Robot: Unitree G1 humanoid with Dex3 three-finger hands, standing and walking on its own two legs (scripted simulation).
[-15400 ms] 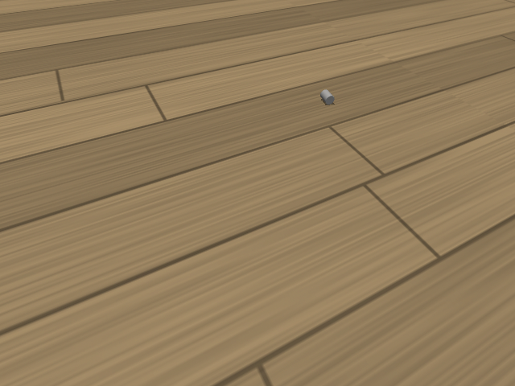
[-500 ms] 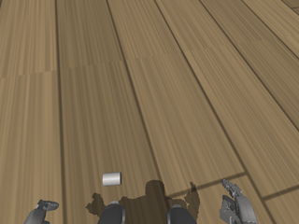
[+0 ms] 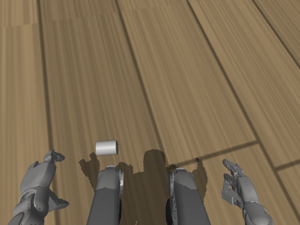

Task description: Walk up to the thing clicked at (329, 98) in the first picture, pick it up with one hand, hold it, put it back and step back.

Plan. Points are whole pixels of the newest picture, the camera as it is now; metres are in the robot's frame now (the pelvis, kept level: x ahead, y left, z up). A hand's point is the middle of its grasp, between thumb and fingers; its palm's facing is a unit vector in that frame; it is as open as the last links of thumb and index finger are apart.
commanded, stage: rise first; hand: left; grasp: from above
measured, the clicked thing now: (106, 147) +0.41 +0.19 -0.50
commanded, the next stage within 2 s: none
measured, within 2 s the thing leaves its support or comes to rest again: neither
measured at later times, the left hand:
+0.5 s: hand (76, 162) +0.31 +0.26 -0.29, palm faces -0.46 -0.17 -0.87, open 13.8 cm
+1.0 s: hand (84, 154) +0.35 +0.25 -0.34, palm faces -0.44 -0.04 -0.90, open 14.0 cm
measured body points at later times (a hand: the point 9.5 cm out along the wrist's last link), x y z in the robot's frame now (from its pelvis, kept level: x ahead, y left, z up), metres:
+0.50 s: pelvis -0.05 +0.00 -0.13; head +0.15 +0.02 +0.27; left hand +0.33 +0.27 -0.24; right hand +0.06 -0.28 -0.26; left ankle +0.06 +0.14 -0.50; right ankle +0.05 -0.14 -0.50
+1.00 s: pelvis -0.04 +0.00 -0.17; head +0.16 +0.04 +0.23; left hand +0.37 +0.25 -0.29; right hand +0.04 -0.27 -0.30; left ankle +0.06 +0.14 -0.50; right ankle +0.05 -0.14 -0.50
